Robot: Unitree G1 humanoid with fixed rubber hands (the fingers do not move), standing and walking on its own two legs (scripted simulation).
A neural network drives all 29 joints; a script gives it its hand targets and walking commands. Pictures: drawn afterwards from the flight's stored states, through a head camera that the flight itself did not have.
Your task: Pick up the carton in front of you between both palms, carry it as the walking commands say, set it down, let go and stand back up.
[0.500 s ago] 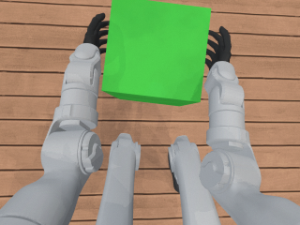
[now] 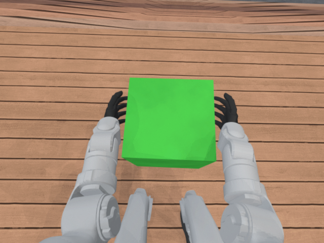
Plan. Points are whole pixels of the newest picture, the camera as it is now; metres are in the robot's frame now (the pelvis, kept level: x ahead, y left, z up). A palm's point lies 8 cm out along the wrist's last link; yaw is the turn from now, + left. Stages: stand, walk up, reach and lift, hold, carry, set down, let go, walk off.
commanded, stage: reach and lift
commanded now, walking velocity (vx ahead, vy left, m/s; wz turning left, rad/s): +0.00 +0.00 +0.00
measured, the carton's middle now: (169, 130) +0.41 +0.00 -0.12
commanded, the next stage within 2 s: hold in 1.68 s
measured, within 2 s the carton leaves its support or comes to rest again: neither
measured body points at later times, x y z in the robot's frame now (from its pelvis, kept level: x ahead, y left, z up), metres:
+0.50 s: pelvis +0.05 -0.01 +0.12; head +0.07 +0.00 +0.57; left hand +0.37 +0.15 +0.10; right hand +0.38 -0.15 +0.11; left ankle +0.07 +0.13 -0.60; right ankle +0.06 -0.14 -0.60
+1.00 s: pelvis +0.04 -0.01 +0.14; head +0.01 -0.01 +0.58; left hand +0.34 +0.15 +0.15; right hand +0.36 -0.15 +0.16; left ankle +0.07 +0.13 -0.60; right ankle +0.06 -0.14 -0.60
